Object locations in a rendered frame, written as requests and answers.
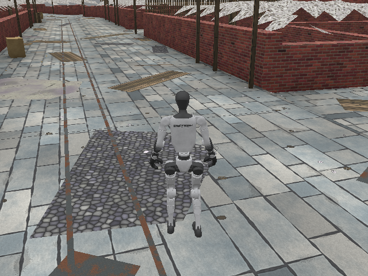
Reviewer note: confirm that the right robot foot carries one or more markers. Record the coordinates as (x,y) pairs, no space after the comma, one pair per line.
(197,231)

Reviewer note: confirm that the robot right hand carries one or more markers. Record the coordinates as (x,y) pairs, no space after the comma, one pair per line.
(214,160)

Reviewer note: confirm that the left robot upper arm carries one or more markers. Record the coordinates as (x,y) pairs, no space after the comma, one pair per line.
(165,121)

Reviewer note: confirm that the right robot thigh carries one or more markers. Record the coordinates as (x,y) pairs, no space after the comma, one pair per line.
(196,175)

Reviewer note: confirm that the right robot upper arm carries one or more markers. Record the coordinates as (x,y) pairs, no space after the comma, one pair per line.
(201,121)

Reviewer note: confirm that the robot left hand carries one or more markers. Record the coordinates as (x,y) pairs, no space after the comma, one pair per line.
(152,161)

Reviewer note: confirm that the left robot forearm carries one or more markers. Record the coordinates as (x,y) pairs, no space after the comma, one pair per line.
(156,151)

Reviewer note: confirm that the right robot forearm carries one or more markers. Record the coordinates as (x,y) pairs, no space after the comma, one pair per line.
(210,150)

